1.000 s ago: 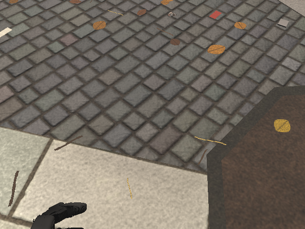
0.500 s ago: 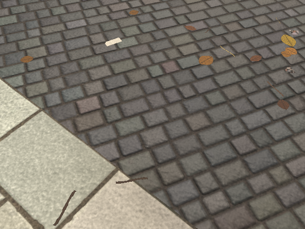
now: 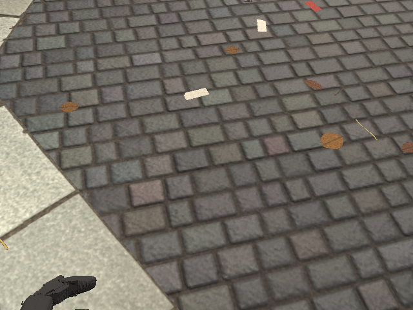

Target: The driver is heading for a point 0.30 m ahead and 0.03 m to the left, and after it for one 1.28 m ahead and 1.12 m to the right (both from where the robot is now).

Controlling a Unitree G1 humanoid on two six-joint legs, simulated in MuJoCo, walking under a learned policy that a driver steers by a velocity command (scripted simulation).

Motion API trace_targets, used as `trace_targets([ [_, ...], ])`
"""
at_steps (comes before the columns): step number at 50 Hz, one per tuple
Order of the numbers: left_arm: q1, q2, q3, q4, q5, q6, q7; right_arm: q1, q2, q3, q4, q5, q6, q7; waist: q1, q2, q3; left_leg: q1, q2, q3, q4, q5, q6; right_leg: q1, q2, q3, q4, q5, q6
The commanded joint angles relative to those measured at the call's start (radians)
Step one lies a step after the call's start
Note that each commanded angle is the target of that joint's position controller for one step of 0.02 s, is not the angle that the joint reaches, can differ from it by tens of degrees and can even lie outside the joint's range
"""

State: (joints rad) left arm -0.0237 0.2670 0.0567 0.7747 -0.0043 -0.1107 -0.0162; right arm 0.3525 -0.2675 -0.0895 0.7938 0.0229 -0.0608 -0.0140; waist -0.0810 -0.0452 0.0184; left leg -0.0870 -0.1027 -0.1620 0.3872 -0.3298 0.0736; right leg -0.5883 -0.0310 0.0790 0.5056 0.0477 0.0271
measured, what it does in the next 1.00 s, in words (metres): walks ahead, turning right: right foot, then left foot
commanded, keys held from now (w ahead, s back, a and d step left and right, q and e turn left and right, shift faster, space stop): w+q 0.08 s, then e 0.92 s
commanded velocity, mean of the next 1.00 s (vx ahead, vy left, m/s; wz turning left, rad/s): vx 0.16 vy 0.00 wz -0.22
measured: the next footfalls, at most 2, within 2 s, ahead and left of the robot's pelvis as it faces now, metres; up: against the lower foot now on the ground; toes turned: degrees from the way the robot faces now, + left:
right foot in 0.08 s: +0.23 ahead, -0.13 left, +0.00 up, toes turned +6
left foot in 0.48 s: +0.30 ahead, +0.10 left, +0.00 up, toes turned -5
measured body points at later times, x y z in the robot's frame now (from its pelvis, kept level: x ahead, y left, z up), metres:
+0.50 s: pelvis +0.20 -0.02 -0.01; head +0.23 -0.01 +0.44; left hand +0.26 +0.28 -0.13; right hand +0.41 -0.27 -0.08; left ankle +0.26 +0.10 -0.74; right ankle +0.19 -0.14 -0.74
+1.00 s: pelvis +0.21 -0.06 +0.00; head +0.24 -0.10 +0.44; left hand +0.45 +0.16 -0.08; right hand +0.26 -0.38 -0.12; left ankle +0.24 +0.09 -0.66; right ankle +0.20 -0.15 -0.74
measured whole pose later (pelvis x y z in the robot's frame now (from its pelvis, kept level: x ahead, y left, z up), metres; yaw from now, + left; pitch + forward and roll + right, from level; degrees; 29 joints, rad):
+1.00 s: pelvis +0.21 -0.06 +0.00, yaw -19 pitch +3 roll +2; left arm 0.18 0.30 0.07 0.67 0.00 0.03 -0.01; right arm 0.14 -0.32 -0.09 0.73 -0.01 0.01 -0.05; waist 0.00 0.04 0.04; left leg -0.52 0.03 0.00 1.08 -0.49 -0.06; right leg -0.33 0.03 0.02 0.54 -0.25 -0.04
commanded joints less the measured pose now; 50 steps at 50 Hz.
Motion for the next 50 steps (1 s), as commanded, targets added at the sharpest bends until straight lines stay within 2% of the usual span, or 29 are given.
trace_targets([
  [1, -0.057, 0.125, 0.034, -0.084, -0.007, -0.033, -0.01, 0.012, -0.15, -0.037, -0.05, -0.001, 0.003, -0.013, 0.038, 0.176, -0.018, -0.014, 0.258, -0.233, -0.002, 0.29, 0.12, 0.108, 0.026, -0.012, -0.036, -0.087, -0.027],
  [3, 0.116, 0.168, 0.057, -0.043, 0.004, -0.046, -0.004, -0.023, -0.116, -0.023, -0.073, -0.004, 0.007, -0.012, 0.129, 0.182, -0.108, -0.05, 0.189, -0.21, 0.164, 0.407, 0.076, 0.366, 0.015, -0.025, -0.078, -0.092, -0.078],
  [4, 0.281, 0.223, 0.072, -0.028, 0.019, -0.046, 0.004, -0.034, -0.067, -0.002, -0.099, -0.02, 0.004, -0.007, 0.199, 0.092, -0.254, -0.184, 0.125, -0.131, 0.437, 0.289, 0.036, 0.639, -0.147, 0.127, -0.047, -0.139, -0.141],
  [5, 0.373, 0.3, 0.09, 0.012, 0.036, -0.032, 0.001, 0.134, 0.001, 0.017, -0.115, 0.007, -0.005, -0.008, 0.119, -0.274, -0.375, -0.538, -0.022, -0.016, 0.77, -0.216, -0.045, 0.959, -0.373, 0.596, -0.127, -0.21, -0.321],
  [6, 0.362, 0.2, 0.068, 0.009, 0.01, -0.028, -0.008, 0.159, -0.095, 0.006, -0.078, 0.015, -0.008, -0.014, 0.132, -0.209, -0.332, -0.649, 0.034, -0.06, 0.91, -0.275, -0.06, 0.941, -0.385, 0.704, -0.174, -0.268, -0.328],
  [7, 0.307, 0.132, 0.049, -0.003, 0.005, -0.022, -0.009, 0.064, -0.145, -0.007, -0.077, 0.007, -0.004, -0.015, 0.152, -0.102, -0.203, -0.663, 0.053, -0.057, 0.955, -0.209, -0.073, 0.813, -0.339, 0.534, -0.164, -0.116, -0.295],
  [8, 0.246, 0.108, 0.035, -0.012, 0.015, -0.013, -0.012, -0.002, -0.144, -0.006, -0.089, -0.011, -0.001, -0.019, 0.134, -0.012, -0.142, -0.618, 0.081, -0.015, 0.944, -0.164, -0.085, 0.678, -0.295, 0.386, -0.151, 0.102, -0.278],
  [9, 0.206, 0.09, 0.025, -0.009, 0.016, -0.005, -0.016, -0.055, -0.137, -0.008, -0.109, -0.031, -0.001, -0.018, 0.111, 0.012, -0.094, -0.586, 0.109, 0.016, 0.886, -0.143, -0.092, 0.563, -0.257, 0.29, -0.152, 0.296, -0.279],
  [11, 0.188, 0.066, 0.009, 0.009, 0.018, -0.004, -0.017, -0.059, -0.087, 0.001, -0.126, -0.034, 0.002, -0.013, 0.066, -0.028, -0.09, -0.481, 0.153, 0.054, 0.721, -0.121, -0.097, 0.458, -0.19, 0.181, -0.167, 0.49, -0.263],
  [14, 0.185, 0.143, 0.029, 0.028, 0.008, 0.011, -0.003, -0.086, -0.026, 0.024, -0.14, -0.031, 0.006, -0.018, 0.055, -0.071, -0.141, -0.349, 0.13, 0.11, 0.444, -0.042, -0.12, 0.409, -0.159, 0.119, -0.168, 0.613, -0.269],
  [17, 0.199, 0.211, 0.053, 0.027, -0.012, 0.042, 0.011, -0.138, -0.069, 0.016, -0.145, -0.019, 0.023, -0.024, 0.072, -0.08, -0.167, -0.279, 0.089, 0.121, 0.334, 0.092, -0.123, 0.397, -0.158, 0.133, -0.176, 0.467, -0.255],
  [20, 0.216, 0.198, 0.054, 0.03, -0.027, 0.067, 0.021, -0.211, -0.082, 0.012, -0.169, -0.019, 0.038, -0.027, 0.089, -0.081, -0.126, -0.259, 0.076, 0.104, 0.239, 0.121, -0.112, 0.375, -0.148, 0.183, -0.165, 0.222, -0.23],
  [23, 0.192, 0.168, 0.047, 0.014, -0.034, 0.088, 0.035, -0.184, -0.097, -0.001, -0.169, -0.023, 0.026, -0.023, 0.047, -0.078, -0.1, -0.114, 0.087, 0.098, 0.005, 0.262, -0.073, 0.316, -0.093, 0.23, -0.093, -0.016, -0.165],
  [24, 0.207, 0.126, 0.035, 0.004, -0.023, 0.089, 0.037, -0.153, -0.144, -0.014, -0.172, -0.037, 0.023, -0.03, 0.048, -0.025, -0.128, -0.001, 0.201, 0.03, -0.011, 0.353, -0.029, 0.242, -0.053, 0.209, -0.004, -0.154, -0.116],
  [25, 0.236, 0.052, 0.015, -0.011, 0.003, 0.087, 0.034, -0.122, -0.199, -0.024, -0.185, -0.052, 0.031, -0.043, 0.064, 0.177, -0.168, 0.12, 0.416, -0.141, 0.002, 0.646, 0.058, 0.102, 0.055, 0.093, 0.237, -0.508, -0.056],
  [26, 0.291, 0.084, 0.022, -0.033, -0.009, 0.086, 0.037, -0.111, -0.206, -0.027, -0.174, -0.068, 0.04, -0.031, 0.082, 0.352, -0.192, 0.097, 0.559, -0.317, -0.029, 0.71, 0.207, -0.022, 0.103, -0.015, 0.426, -0.756, -0.016],
  [27, 0.309, 0.158, 0.044, -0.013, -0.01, 0.092, 0.038, -0.136, -0.154, -0.015, -0.186, -0.055, 0.036, -0.026, 0.08, 0.256, -0.173, 0.076, 0.522, -0.284, -0.041, 0.649, 0.226, -0.041, 0.05, 0.015, 0.584, -0.718, 0.01],
  [28, 0.304, 0.184, 0.058, -0.003, -0.017, 0.106, 0.039, -0.182, -0.113, -0.004, -0.19, -0.047, 0.032, -0.023, 0.093, 0.202, -0.137, 0.047, 0.455, -0.179, -0.032, 0.606, 0.181, -0.064, 0.035, 0.015, 0.649, -0.65, 0.028],
  [29, 0.314, 0.174, 0.062, 0.012, -0.018, 0.126, 0.047, -0.231, -0.104, 0.0, -0.199, -0.042, 0.032, -0.021, 0.11, 0.166, -0.122, 0.009, 0.408, -0.102, -0.036, 0.554, 0.146, -0.057, 0.019, 0.01, 0.67, -0.597, 0.045],
  [32, 0.275, 0.123, 0.052, -0.028, -0.017, 0.154, 0.044, -0.256, -0.125, -0.007, -0.182, -0.047, 0.035, -0.021, 0.109, 0.179, -0.081, -0.089, 0.367, 0.024, -0.069, 0.556, 0.147, -0.013, 0.009, -0.038, 0.637, -0.48, 0.077],
  [36, 0.2, 0.091, 0.033, -0.093, -0.014, 0.154, 0.022, -0.247, -0.153, -0.021, -0.167, -0.041, 0.046, -0.033, 0.079, 0.2, -0.117, -0.071, 0.382, 0.098, -0.067, 0.522, 0.156, 0.078, -0.014, -0.075, 0.416, -0.416, 0.067],
  [40, 0.183, 0.123, 0.042, -0.131, -0.014, 0.16, -0.002, -0.229, -0.192, -0.035, -0.149, -0.021, 0.05, -0.024, 0.07, 0.219, -0.128, -0.055, 0.421, 0.115, -0.032, 0.484, 0.14, 0.182, 0.0, -0.125, 0.247, -0.396, 0.021],
  [43, 0.257, 0.135, 0.057, -0.116, -0.01, 0.164, -0.008, -0.219, -0.177, -0.034, -0.125, 0.003, 0.051, -0.021, 0.112, 0.186, -0.121, -0.125, 0.383, 0.18, 0.099, 0.337, 0.042, 0.369, 0.048, -0.155, -0.015, -0.219, -0.052],
  [44, 0.289, 0.193, 0.076, -0.115, -0.008, 0.163, 0.004, -0.16, -0.138, -0.025, -0.105, -0.014, 0.05, -0.015, 0.104, 0.048, -0.122, -0.253, 0.32, 0.265, 0.258, 0.175, -0.045, 0.505, -0.022, -0.028, -0.093, -0.001, -0.1],
  [45, 0.289, 0.323, 0.099, -0.149, 0.004, 0.16, 0.024, -0.168, -0.074, 0.001, -0.157, -0.069, 0.051, -0.009, 0.072, -0.287, -0.113, -0.561, 0.169, 0.329, 0.59, -0.33, -0.157, 0.634, -0.316, 0.371, -0.11, 0.365, -0.269],
  [46, 0.316, 0.297, 0.088, -0.163, 0.038, 0.138, 0.012, -0.274, -0.12, -0.012, -0.181, -0.049, 0.047, -0.019, 0.165, -0.195, -0.172, -0.611, 0.116, 0.146, 0.767, -0.384, -0.155, 0.565, -0.373, 0.446, -0.146, 0.345, -0.406],
  [47, 0.282, 0.275, 0.079, -0.16, 0.04, 0.12, 0.007, -0.288, -0.15, -0.022, -0.18, -0.024, 0.051, -0.025, 0.144, -0.117, -0.135, -0.623, 0.132, 0.11, 0.821, -0.304, -0.139, 0.53, -0.315, 0.357, -0.155, 0.262, -0.371],
  [49, 0.189, 0.213, 0.063, -0.169, 0.0, 0.114, 0.02, -0.254, -0.159, -0.032, -0.148, -0.031, 0.061, -0.043, 0.097, -0.06, -0.099, -0.627, 0.152, 0.089, 0.78, -0.148, -0.131, 0.492, -0.221, 0.261, -0.15, 0.128, -0.267],
  [50, 0.163, 0.201, 0.055, -0.175, -0.008, 0.119, 0.027, -0.235, -0.161, -0.035, -0.145, -0.037, 0.064, -0.047, 0.078, -0.071, -0.098, -0.584, 0.144, 0.091, 0.78, -0.102, -0.138, 0.448, -0.196, 0.235, -0.153, 0.136, -0.256],
])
